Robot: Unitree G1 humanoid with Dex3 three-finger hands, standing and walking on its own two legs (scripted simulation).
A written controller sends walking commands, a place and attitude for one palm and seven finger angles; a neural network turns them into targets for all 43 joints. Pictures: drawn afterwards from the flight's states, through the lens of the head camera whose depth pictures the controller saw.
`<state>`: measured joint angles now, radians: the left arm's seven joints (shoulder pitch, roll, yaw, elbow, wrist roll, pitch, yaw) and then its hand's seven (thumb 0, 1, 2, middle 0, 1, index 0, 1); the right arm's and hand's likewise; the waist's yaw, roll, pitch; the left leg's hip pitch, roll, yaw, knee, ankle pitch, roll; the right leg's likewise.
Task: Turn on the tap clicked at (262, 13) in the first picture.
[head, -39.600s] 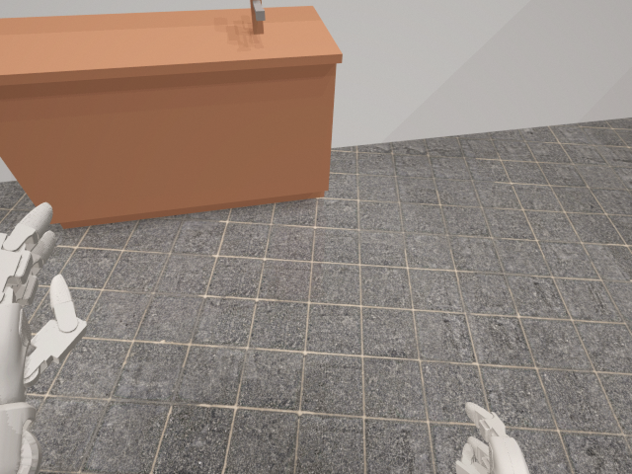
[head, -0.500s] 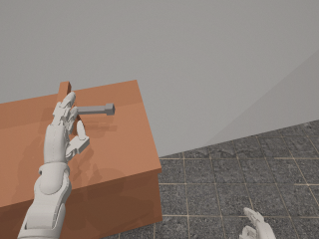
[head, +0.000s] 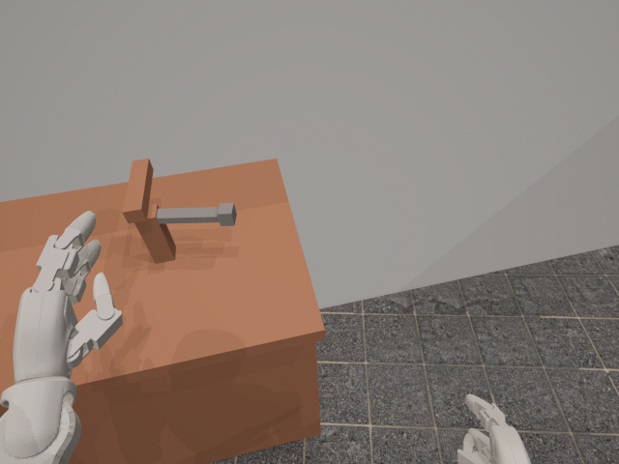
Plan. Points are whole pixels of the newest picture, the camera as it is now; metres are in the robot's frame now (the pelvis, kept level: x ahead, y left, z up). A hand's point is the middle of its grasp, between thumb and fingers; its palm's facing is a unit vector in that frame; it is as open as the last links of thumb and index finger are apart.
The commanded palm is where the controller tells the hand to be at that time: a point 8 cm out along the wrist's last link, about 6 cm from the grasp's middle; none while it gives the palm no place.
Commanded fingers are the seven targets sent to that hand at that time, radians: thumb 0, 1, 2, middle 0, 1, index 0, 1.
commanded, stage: draw the hand back beside the body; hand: left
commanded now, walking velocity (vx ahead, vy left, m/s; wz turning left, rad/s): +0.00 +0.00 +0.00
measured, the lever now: (227, 214) +0.48 +0.20 +0.05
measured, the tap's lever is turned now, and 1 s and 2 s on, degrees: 77 77 77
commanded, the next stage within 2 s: step back with the hand held close in 0.40 s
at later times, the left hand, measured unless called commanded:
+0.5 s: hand (99, 324) +0.20 +0.24 +0.15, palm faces +0.40 -0.84 -0.36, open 7.4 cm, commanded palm +0.16 +0.28 +0.17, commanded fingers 0.00 0.90 0.90 -0.20 -0.30 -0.20 -0.30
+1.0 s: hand (56, 367) +0.16 +0.25 +0.16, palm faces +0.34 -0.82 -0.46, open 7.4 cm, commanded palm +0.11 +0.29 +0.17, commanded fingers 0.00 0.90 0.90 -0.20 -0.30 -0.20 -0.30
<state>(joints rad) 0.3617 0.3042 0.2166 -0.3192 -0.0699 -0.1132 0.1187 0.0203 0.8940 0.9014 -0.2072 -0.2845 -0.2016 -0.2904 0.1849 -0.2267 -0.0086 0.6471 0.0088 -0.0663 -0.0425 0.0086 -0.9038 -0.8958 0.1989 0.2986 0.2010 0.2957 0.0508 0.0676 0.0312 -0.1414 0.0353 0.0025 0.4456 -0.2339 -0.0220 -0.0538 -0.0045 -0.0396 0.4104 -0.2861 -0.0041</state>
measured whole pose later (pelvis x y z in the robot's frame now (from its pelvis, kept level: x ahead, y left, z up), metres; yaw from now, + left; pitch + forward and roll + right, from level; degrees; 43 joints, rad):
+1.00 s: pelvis -0.05 +0.02 -0.01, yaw -1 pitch +1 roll -1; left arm 0.52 0.38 0.34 -0.49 -0.07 -0.16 0.11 0.02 0.89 0.90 -0.22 -0.30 -0.21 -0.31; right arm 0.18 -0.23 -0.01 0.55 0.03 -0.02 -0.08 0.01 -0.90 -0.90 0.20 0.30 0.20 0.30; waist 0.02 0.06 0.03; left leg -0.37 0.04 0.01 0.54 -0.19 0.00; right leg -0.28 -0.01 -0.03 0.51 -0.24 0.02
